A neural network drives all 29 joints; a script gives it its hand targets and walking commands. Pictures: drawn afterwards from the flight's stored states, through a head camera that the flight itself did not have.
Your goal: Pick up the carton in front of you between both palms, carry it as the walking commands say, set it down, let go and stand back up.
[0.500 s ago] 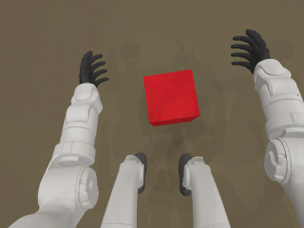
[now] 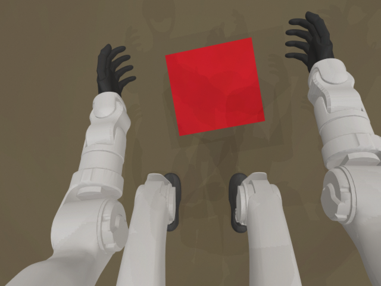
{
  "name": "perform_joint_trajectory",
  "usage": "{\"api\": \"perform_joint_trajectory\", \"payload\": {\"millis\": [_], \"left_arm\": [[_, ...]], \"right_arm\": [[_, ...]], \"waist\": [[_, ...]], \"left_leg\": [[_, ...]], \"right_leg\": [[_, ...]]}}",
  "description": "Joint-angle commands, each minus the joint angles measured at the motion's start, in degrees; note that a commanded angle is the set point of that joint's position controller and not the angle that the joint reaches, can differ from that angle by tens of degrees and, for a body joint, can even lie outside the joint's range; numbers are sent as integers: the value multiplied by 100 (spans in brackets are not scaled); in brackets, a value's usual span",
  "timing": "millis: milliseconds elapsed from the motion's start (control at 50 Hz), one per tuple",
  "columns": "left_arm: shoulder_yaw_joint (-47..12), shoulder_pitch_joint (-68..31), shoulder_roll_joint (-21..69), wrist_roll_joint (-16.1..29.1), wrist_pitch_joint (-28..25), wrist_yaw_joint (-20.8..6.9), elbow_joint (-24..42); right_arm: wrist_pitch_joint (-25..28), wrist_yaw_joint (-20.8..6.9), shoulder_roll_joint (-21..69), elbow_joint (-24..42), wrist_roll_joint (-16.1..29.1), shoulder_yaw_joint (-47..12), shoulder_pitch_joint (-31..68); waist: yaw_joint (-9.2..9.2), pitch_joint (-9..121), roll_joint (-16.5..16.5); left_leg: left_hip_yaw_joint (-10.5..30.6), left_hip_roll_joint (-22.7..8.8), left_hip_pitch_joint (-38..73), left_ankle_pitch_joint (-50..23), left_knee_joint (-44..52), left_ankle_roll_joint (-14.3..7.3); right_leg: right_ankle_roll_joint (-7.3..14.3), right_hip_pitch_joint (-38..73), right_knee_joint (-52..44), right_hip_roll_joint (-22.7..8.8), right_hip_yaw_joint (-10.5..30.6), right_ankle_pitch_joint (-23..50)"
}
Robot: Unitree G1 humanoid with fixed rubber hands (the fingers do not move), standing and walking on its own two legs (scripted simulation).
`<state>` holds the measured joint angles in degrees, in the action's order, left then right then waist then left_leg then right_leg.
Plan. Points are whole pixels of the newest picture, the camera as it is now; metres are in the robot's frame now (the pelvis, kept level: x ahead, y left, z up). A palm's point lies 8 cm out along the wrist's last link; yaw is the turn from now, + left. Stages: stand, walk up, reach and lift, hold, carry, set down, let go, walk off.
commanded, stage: reach and lift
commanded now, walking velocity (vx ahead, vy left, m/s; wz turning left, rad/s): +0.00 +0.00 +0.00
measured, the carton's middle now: (213, 95) +0.48 -0.04 -0.41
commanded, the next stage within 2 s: none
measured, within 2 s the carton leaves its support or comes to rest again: leaves its support in 1.30 s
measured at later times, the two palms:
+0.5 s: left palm (137, 97) +0.48 +0.16 -0.32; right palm (280, 80) +0.49 -0.21 -0.34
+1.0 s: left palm (146, 98) +0.47 +0.14 -0.33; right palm (271, 79) +0.50 -0.19 -0.34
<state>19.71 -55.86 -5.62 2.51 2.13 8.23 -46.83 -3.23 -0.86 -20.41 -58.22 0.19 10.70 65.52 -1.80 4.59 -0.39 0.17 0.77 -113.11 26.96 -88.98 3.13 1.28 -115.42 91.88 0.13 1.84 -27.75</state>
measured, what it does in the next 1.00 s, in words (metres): lowers itself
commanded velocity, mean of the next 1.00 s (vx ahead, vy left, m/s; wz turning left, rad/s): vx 0.00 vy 0.00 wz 0.00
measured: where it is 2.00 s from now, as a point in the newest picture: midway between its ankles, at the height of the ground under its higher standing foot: (203, 212)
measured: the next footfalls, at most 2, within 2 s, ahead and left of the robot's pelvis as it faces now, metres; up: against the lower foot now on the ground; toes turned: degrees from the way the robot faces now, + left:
none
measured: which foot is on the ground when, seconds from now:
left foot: down 0.00-1.00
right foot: down 0.00-1.00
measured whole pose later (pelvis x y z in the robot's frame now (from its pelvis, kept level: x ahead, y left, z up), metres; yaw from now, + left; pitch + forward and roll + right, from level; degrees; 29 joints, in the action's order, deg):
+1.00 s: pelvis -0.04 +0.01 -0.16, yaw +1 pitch +39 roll +4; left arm 7.2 -77.7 -10.2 15.6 -0.8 11.1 -65.0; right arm -0.3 1.6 -25.9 -72.6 13.5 -5.7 84.7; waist -2.0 -16.6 -3.3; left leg 0.0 3.0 -129.8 29.8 -120.7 4.0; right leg 1.1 -131.8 123.7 -0.9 2.5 -30.6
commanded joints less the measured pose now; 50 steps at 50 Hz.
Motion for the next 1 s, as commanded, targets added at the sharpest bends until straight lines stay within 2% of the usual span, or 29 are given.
{"api": "perform_joint_trajectory", "payload": {"millis": [0,60,120,200,280,400,480,580,640,680,720,860,980], "left_arm": [[-398,-866,-582,365,-141,129,676],[-577,-1106,-715,560,-69,252,857],[-688,-1485,-824,725,66,365,913],[-746,-2043,-852,850,204,432,560],[-760,-2574,-899,872,190,415,-16],[-820,-3120,-1036,920,-25,360,-709],[-1213,-3165,-826,1412,-149,290,-1263],[-1294,-2949,-843,1626,-311,318,-1297],[-1333,-2717,-778,1688,-361,351,-1217],[-1343,-2655,-773,1688,-353,343,-1240],[-1271,-2644,-792,1590,-346,314,-1296],[-1086,-2798,-778,1279,-379,290,-1261],[-1328,-3324,11,1269,-421,264,-1299]], "right_arm": [[177,94,-935,840,397,-234,1423],[151,86,-1132,958,682,-435,1679],[58,87,-1330,867,888,-579,2060],[-49,63,-1442,262,1019,-725,2526],[-19,36,-1529,-442,1062,-847,2900],[193,63,-1665,-936,1141,-1013,3426],[361,184,-1714,-822,1264,-1258,3617],[419,263,-1545,-417,1375,-1530,3584],[404,305,-1436,-210,1370,-1541,3383],[368,328,-1384,-322,1279,-1447,3204],[344,320,-1290,-537,1195,-1368,3064],[362,246,-998,-869,1268,-1448,3173],[414,190,-209,-946,1327,-1822,3618]], "waist": [[67,6351,677],[15,6491,683],[-22,6324,700],[-9,5479,621],[21,4718,474],[16,4250,423],[259,4521,631],[120,5028,872],[148,5253,934],[242,4976,908],[249,4445,797],[33,3779,573],[28,3825,567]], "left_leg": [[-413,428,1979,-2529,-336,156],[-430,408,2094,-2295,-745,137],[-484,364,2050,-1687,-1064,121],[-489,281,1830,-827,-1382,86],[-436,218,1758,-476,-1726,66],[-372,174,1644,-645,-2229,80],[-374,204,1543,-1040,-2544,118],[-472,275,1397,-1385,-2739,123],[-547,325,1204,-1504,-2759,121],[-554,345,910,-1340,-2726,136],[-533,344,634,-1113,-2676,150],[-465,323,646,-870,-2543,113],[-420,442,1026,-895,-2497,68]], "right_leg": [[-234,4360,167,183,102,3638],[-230,3955,537,178,1,3013],[-207,3542,808,151,-83,2145],[-179,2711,1050,55,-105,998],[-136,2031,1312,-55,-58,414],[-95,1742,1818,-157,69,540],[-80,2194,2092,-203,85,1109],[-116,2850,2330,-188,130,1666],[-121,3224,2350,-143,142,1975],[-113,3125,2307,-129,140,1905],[-100,2733,2245,-129,166,1640],[-62,1969,2088,-103,212,1046],[-20,1804,1980,-7,170,887]]}}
